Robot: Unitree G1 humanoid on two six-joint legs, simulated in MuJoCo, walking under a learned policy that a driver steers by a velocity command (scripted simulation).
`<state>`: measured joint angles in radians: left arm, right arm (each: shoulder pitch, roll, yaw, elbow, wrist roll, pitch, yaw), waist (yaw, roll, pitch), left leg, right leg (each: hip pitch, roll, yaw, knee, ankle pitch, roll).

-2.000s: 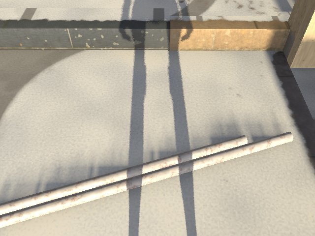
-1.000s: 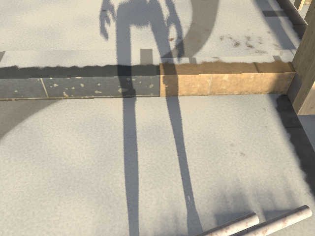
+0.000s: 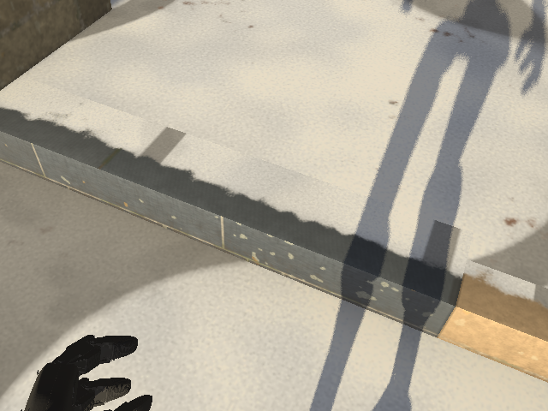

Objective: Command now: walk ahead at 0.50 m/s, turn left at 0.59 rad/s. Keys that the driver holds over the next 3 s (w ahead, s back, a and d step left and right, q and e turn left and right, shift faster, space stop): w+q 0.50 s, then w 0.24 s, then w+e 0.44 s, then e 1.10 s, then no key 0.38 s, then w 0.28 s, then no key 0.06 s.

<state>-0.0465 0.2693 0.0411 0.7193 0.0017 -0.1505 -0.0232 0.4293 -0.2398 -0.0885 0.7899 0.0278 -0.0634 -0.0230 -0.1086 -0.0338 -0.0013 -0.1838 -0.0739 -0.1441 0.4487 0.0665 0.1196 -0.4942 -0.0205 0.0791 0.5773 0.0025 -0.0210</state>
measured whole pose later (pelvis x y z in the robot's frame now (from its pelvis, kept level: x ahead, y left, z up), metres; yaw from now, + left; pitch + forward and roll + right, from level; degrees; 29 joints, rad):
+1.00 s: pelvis +0.49 +0.11 -0.04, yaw +20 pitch +2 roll +2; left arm 0.16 0.29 0.06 0.81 -0.02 -0.06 -0.02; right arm 0.31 -0.25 -0.06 0.78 -0.01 -0.09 0.01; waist -0.04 -0.05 0.00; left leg -0.02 -0.08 0.09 0.21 -0.23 0.07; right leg -0.74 -0.11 0.06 0.77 0.10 0.01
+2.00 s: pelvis +0.78 +0.18 -0.05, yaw -15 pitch +1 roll +1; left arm 0.19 0.27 0.05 0.60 -0.01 0.07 0.00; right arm 0.13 -0.26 -0.05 0.67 -0.01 0.03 -0.04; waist -0.02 0.00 0.03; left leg -0.33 0.06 0.12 0.50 -0.19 0.01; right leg -0.37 -0.03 -0.03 0.81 -0.40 0.06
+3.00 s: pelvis +0.77 +0.16 -0.06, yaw -31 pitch +0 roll +0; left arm 0.30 0.17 0.04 0.70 0.00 -0.04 0.01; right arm 0.17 -0.19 -0.02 0.70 0.00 -0.04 -0.01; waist 0.00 0.02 -0.01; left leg -0.21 0.01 0.00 0.58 -0.37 0.00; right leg -0.22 0.02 0.07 0.60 -0.38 0.00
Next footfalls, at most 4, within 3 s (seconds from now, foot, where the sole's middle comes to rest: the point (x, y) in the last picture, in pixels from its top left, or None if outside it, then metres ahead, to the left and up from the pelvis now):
0.10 right None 0.23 -0.15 -0.82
0.64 left None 0.42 0.18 -0.82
1.18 right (213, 319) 0.79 0.08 -0.82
1.62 left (138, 292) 0.89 0.29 -0.82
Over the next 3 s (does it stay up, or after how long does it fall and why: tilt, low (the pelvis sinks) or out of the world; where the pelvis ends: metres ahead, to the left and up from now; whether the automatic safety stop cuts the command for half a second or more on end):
stays up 0.77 0.16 -0.06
